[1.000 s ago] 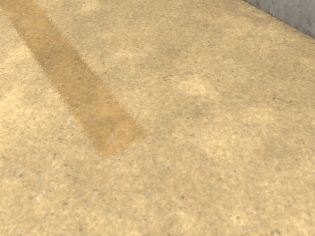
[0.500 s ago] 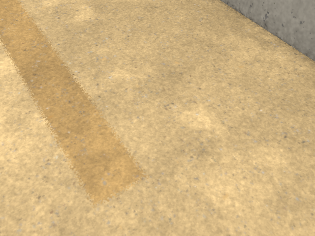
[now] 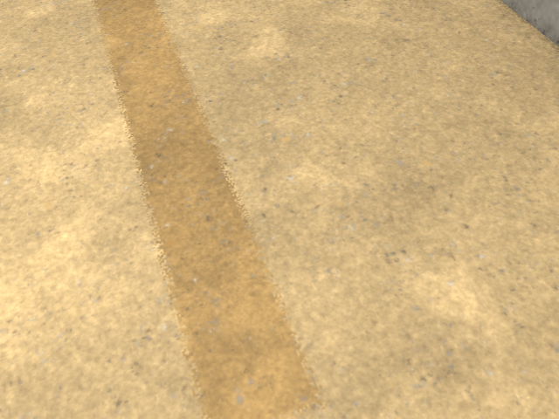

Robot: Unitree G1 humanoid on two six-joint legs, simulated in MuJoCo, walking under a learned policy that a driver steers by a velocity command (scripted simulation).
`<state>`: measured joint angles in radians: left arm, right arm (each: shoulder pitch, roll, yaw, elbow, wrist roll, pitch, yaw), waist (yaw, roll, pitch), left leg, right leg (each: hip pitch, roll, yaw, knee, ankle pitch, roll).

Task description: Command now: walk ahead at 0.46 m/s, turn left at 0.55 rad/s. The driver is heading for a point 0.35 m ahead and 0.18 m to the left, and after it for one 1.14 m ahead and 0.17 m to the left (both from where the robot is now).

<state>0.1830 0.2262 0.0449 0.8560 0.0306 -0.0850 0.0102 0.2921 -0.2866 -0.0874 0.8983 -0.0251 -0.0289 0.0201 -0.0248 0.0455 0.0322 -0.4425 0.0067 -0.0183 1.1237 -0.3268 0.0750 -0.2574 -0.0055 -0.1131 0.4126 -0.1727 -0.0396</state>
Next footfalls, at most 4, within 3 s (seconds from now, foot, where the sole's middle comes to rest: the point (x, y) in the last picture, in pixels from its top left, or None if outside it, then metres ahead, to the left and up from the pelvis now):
0.32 left None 0.25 0.12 -0.78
0.88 right None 0.27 -0.06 -0.78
1.28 left None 0.29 0.24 -0.78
1.76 right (236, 347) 0.67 0.16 -0.78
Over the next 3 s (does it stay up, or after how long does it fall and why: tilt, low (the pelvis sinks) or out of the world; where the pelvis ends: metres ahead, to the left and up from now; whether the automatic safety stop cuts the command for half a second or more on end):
stays up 1.06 0.19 0.00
